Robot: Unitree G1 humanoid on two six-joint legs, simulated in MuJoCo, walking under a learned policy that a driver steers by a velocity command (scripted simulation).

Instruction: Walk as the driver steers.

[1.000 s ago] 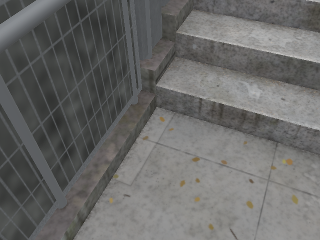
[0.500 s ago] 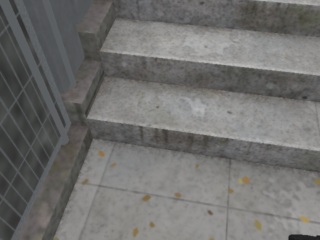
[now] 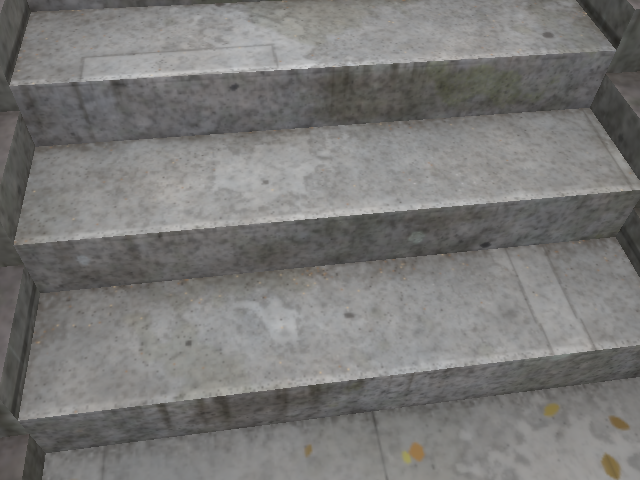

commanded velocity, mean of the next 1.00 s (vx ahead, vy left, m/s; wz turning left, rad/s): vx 0.50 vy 0.00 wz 0.07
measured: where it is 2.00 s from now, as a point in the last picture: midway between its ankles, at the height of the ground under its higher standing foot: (205, 157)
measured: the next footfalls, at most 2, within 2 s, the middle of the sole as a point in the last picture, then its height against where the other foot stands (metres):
right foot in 0.34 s outside the picture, level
left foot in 1.04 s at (256, 321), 0.16 m higher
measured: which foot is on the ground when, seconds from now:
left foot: down 0.00-0.36, up 0.38-1.00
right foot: up 0.00-0.32, down 0.34-1.00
